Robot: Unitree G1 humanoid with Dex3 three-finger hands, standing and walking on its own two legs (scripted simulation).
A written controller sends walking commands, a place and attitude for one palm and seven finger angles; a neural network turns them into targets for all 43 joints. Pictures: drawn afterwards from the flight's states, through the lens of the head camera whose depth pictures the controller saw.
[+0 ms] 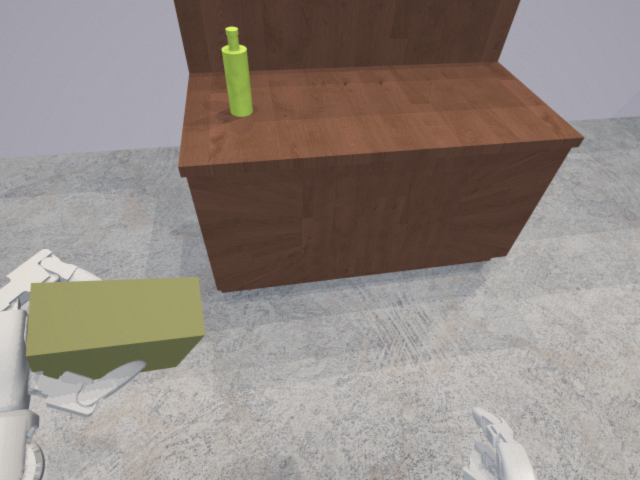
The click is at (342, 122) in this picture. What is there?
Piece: table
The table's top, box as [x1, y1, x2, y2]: [178, 62, 583, 177]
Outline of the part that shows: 583,137 498,62 249,71 253,111 251,114 244,117 234,116 230,113 224,72 189,73 178,168 181,177 573,147 578,146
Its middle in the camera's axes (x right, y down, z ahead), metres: +0.16 -0.42 +1.23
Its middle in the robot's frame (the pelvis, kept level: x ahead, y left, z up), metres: +1.20 -0.10 -0.14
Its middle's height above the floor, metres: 0.63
